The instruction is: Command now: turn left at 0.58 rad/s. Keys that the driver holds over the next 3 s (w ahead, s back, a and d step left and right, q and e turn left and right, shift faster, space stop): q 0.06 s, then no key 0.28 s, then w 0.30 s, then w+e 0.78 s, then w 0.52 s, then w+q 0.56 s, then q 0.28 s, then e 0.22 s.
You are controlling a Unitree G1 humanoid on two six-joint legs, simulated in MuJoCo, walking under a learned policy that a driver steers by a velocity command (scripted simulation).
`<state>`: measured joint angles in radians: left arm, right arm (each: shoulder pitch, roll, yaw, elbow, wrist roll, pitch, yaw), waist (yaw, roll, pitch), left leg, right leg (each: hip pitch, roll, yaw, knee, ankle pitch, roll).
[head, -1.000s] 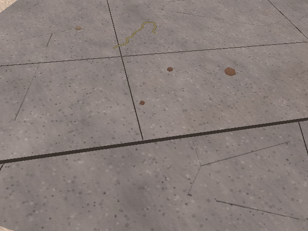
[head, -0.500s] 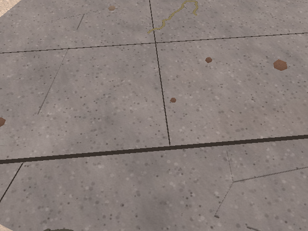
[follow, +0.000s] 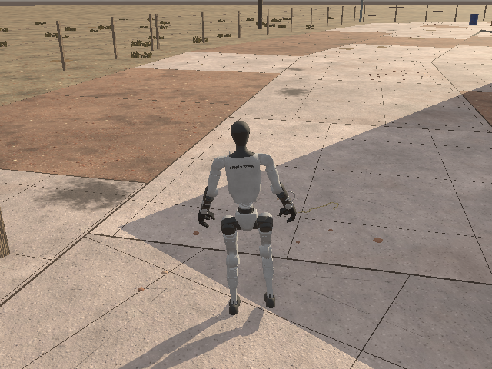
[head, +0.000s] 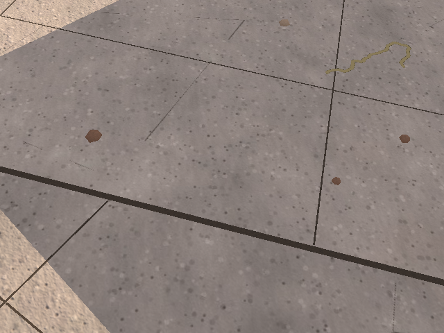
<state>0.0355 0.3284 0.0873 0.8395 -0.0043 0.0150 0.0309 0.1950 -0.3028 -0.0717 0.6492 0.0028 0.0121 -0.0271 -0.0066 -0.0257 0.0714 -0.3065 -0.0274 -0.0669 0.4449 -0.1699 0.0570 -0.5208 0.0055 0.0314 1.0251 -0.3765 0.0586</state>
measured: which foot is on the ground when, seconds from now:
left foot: down 0.00-0.26, up 0.28-0.58, down 0.60-1.00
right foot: up 0.00-0.22, down 0.24-0.60, up 0.62-1.00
